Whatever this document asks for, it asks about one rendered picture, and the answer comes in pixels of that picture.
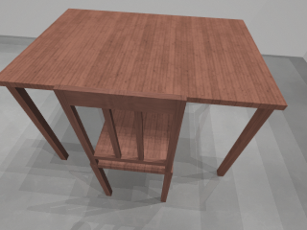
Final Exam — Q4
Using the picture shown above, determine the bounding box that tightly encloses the chair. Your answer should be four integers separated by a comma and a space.
53, 84, 187, 202

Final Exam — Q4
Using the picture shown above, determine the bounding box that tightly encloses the table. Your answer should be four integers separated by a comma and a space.
0, 9, 288, 176

